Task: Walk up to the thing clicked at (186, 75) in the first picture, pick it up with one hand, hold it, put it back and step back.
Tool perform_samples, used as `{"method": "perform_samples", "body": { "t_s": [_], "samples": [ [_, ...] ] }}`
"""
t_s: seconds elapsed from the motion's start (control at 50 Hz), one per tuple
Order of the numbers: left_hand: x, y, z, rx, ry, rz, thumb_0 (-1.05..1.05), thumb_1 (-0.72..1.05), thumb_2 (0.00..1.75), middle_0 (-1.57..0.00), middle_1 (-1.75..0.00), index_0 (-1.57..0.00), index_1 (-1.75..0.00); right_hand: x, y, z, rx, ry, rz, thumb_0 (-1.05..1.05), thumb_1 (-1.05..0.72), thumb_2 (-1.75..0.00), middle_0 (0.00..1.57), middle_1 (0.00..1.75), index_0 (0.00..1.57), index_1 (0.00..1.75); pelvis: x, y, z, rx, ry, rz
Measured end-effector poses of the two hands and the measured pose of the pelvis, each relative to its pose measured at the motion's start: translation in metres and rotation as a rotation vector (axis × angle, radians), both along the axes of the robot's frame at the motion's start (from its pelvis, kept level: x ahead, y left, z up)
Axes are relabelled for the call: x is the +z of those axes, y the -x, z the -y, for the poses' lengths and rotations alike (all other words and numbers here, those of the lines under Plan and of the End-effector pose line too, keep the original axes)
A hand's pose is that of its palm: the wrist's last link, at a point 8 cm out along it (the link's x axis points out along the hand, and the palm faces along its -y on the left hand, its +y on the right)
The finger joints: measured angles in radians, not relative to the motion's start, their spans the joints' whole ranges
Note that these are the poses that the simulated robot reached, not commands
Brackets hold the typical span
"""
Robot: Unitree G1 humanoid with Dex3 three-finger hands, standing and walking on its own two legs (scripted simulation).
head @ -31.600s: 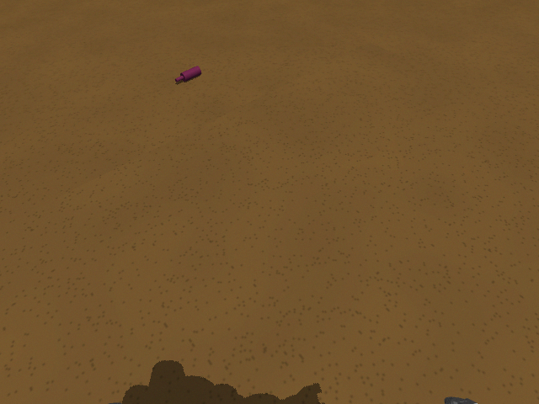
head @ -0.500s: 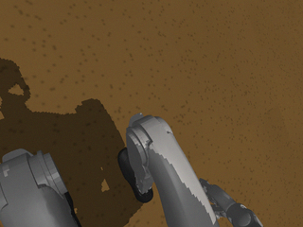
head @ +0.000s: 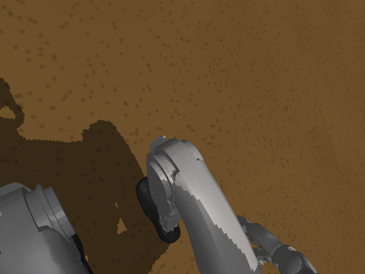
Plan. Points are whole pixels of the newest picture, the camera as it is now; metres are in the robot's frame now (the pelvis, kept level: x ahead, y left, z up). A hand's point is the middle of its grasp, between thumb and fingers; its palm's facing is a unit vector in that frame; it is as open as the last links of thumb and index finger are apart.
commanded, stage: open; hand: left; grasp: from above
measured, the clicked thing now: out of the picture +0.44 +0.38 -0.27
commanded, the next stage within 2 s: withdraw in 0.60 s
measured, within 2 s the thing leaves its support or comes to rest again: neither
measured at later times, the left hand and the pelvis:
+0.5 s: hand out of the picture +0.44 +0.35 -0.24, palm faces -0.43 -0.15 -0.89, open 13.6 cm; pelvis +0.00 +0.00 +0.00, yaw +0 degrees
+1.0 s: hand out of the picture +0.46 +0.36 -0.19, palm faces -0.28 -0.12 -0.95, open 14.1 cm; pelvis +0.00 +0.00 +0.01, yaw +1 degrees
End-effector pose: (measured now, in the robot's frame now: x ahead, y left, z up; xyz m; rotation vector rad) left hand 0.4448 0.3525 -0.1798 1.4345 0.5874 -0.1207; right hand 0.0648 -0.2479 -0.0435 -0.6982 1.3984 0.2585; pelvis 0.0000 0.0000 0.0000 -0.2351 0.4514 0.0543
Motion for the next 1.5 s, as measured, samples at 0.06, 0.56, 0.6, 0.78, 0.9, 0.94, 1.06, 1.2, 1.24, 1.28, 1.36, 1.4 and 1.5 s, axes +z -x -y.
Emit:
{"method": "perform_samples", "body": {
  "t_s": [0.06, 0.56, 0.6, 0.78, 0.9, 0.94, 1.06, 1.2, 1.24, 1.28, 1.36, 1.4, 1.5],
  "samples": [
    [0.001, -0.001, -0.001, 0.000, -0.005, 0.007, -0.01, 0.09, 0.49, -0.65, -0.56, -0.67, -0.53, 0.001, 0.001, 0.000, 0.003, 0.002, -0.003, 0.00, -0.90, -0.90, 0.20, 0.30, 0.21, 0.30, 0.000, 0.000, 0.000, 0.000, 0.000, 0.000],
    [0.000, -0.005, -0.004, 0.002, -0.004, -0.002, 0.00, -0.46, 0.96, -0.14, -0.95, -0.12, -0.96, 0.003, 0.005, -0.002, 0.001, 0.000, -0.020, 0.00, -0.90, -0.90, 0.20, 0.30, 0.21, 0.30, 0.002, 0.000, -0.001, -0.001, 0.006, -0.001],
    [0.000, -0.004, -0.003, 0.000, -0.003, -0.001, 0.00, -0.48, 0.97, -0.12, -0.97, -0.10, -0.97, 0.003, 0.005, -0.002, 0.002, 0.001, -0.023, 0.00, -0.90, -0.90, 0.20, 0.30, 0.21, 0.30, 0.002, 0.000, 0.000, -0.001, 0.006, -0.002],
    [0.001, -0.005, 0.000, -0.005, 0.000, 0.009, 0.00, -0.50, 0.99, -0.08, -1.00, -0.07, -1.00, 0.003, 0.000, -0.003, 0.012, -0.002, -0.012, 0.00, -0.89, -0.90, 0.20, 0.30, 0.21, 0.30, 0.003, 0.000, 0.000, -0.002, 0.007, -0.004],
    [0.012, -0.010, -0.001, -0.001, -0.014, 0.073, 0.00, -0.50, 0.98, -0.07, -1.00, -0.08, -0.99, 0.002, -0.004, -0.003, 0.007, -0.021, -0.004, 0.00, -0.90, -0.90, 0.20, 0.30, 0.21, 0.30, 0.004, -0.001, 0.000, 0.000, 0.004, -0.016],
    [0.022, -0.012, -0.003, 0.006, -0.026, 0.104, 0.00, -0.50, 0.98, -0.08, -1.00, -0.08, -0.98, 0.000, -0.006, -0.003, -0.005, -0.031, 0.002, 0.00, -0.90, -0.90, 0.20, 0.30, 0.21, 0.30, 0.005, -0.002, 0.001, 0.003, 0.002, -0.027],
    [0.072, -0.010, -0.016, 0.042, -0.080, 0.143, 0.00, -0.50, 0.98, -0.07, -0.99, -0.08, -0.98, -0.008, -0.020, 0.000, -0.081, -0.077, 0.042, 0.00, -0.90, -0.90, 0.20, 0.30, 0.21, 0.30, 0.011, -0.006, 0.002, 0.018, -0.013, -0.079],
    [0.131, 0.000, -0.032, 0.084, -0.102, 0.049, 0.00, -0.50, 0.99, -0.07, -0.99, -0.08, -0.98, -0.010, -0.041, 0.000, -0.146, -0.124, 0.104, 0.00, -0.90, -0.90, 0.20, 0.30, 0.21, 0.30, 0.030, -0.003, 0.003, 0.048, -0.043, -0.104],
    [0.145, 0.001, -0.031, 0.073, -0.093, 0.023, 0.00, -0.49, 0.99, -0.08, -0.99, -0.08, -0.98, -0.008, -0.044, 0.000, -0.156, -0.121, 0.112, 0.00, -0.90, -0.90, 0.20, 0.30, 0.21, 0.30, 0.036, -0.002, 0.003, 0.057, -0.049, -0.108],
    [0.156, 0.001, -0.029, 0.056, -0.083, 0.005, 0.00, -0.49, 0.99, -0.08, -0.99, -0.08, -0.99, -0.004, -0.046, 0.002, -0.164, -0.112, 0.115, 0.00, -0.90, -0.90, 0.20, 0.30, 0.21, 0.30, 0.042, 0.000, 0.004, 0.065, -0.054, -0.111],
    [0.167, 0.000, -0.022, 0.023, -0.058, -0.024, 0.00, -0.48, 0.99, -0.08, -0.99, -0.08, -0.99, 0.007, -0.043, 0.007, -0.174, -0.072, 0.114, 0.00, -0.90, -0.90, 0.20, 0.30, 0.21, 0.30, 0.051, 0.003, 0.006, 0.075, -0.061, -0.112],
    [0.166, -0.001, -0.018, 0.008, -0.046, -0.035, 0.00, -0.48, 0.99, -0.08, -0.99, -0.08, -0.99, 0.012, -0.039, 0.012, -0.176, -0.047, 0.109, 0.00, -0.90, -0.90, 0.20, 0.30, 0.21, 0.30, 0.053, 0.005, 0.007, 0.076, -0.062, -0.112],
    [0.152, 0.000, -0.011, -0.027, -0.026, -0.049, 0.00, -0.47, 0.99, -0.09, -0.99, -0.09, -0.99, 0.017, -0.023, 0.022, -0.181, 0.015, 0.080, 0.00, -0.90, -0.90, 0.20, 0.30, 0.21, 0.30, 0.051, 0.008, 0.008, 0.074, -0.062, -0.108]
  ]
}}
